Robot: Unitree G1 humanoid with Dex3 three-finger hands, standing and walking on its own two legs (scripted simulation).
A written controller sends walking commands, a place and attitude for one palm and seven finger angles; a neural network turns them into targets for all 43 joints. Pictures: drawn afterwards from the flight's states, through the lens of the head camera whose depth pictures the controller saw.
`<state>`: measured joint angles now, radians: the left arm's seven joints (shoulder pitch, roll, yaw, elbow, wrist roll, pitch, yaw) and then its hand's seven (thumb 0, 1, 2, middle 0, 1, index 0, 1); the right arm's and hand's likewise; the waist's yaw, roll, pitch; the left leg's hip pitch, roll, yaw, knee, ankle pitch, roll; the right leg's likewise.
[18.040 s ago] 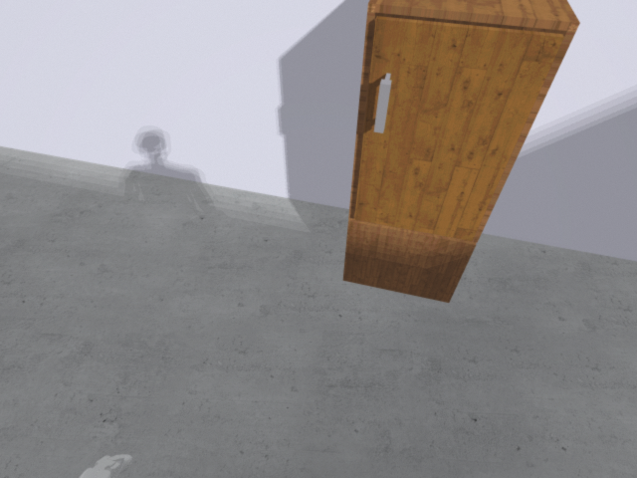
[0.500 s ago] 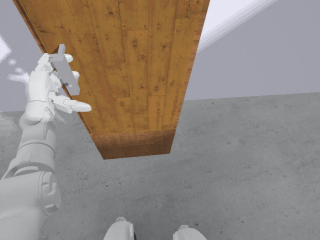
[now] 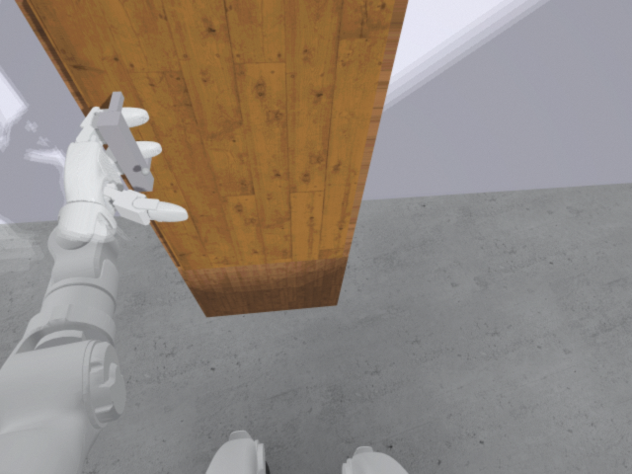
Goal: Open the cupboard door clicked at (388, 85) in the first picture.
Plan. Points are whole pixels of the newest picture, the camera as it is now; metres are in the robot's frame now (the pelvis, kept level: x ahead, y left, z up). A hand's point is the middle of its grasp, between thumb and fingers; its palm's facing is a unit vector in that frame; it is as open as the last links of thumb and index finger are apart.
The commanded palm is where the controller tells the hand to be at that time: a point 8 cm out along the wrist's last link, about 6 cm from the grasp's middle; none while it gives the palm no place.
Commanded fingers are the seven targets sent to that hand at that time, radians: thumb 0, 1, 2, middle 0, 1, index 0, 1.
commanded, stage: slide the fingers in behind the handle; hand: left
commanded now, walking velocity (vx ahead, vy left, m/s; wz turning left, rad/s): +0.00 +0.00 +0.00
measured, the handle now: (131, 143) +0.53 +0.22 +0.08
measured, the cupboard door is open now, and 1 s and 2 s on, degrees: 0 0 42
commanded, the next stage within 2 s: close the thumb around the handle in 0.10 s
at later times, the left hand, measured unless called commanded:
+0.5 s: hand (139, 173) +0.47 +0.20 +0.09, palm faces +0.07 -1.00 -0.01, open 11.4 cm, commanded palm +0.45 +0.24 +0.08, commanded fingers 0.00 0.40 0.68 -0.36 -1.30 -0.36 -1.30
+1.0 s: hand (144, 172) +0.47 +0.20 +0.09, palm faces +0.08 -1.00 -0.01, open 5.8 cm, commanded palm +0.45 +0.24 +0.08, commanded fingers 0.00 0.90 0.90 -0.40 -1.35 -0.40 -1.35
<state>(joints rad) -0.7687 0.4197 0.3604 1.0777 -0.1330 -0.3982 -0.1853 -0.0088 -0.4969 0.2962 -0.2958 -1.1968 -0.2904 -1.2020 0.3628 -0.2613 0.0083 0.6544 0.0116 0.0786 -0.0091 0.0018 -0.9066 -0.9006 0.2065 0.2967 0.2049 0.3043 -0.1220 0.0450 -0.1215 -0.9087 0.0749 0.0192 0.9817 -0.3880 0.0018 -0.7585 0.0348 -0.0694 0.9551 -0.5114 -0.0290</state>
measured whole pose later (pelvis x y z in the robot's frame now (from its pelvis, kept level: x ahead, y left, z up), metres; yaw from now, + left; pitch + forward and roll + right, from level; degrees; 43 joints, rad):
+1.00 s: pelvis -0.01 +0.01 +0.00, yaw +0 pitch +18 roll -3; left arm -0.80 0.41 0.35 1.11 -0.12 -0.41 -0.16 0.01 0.71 0.81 -0.37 -1.34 -0.36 -1.35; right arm 0.37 -0.26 0.01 0.66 0.00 0.07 -0.01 0.00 -0.91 -0.90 0.21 0.30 0.21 0.30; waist -0.12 0.04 -0.12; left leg -0.92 0.07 0.02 0.99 -0.38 0.01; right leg -0.77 0.03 -0.07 0.96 -0.50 -0.02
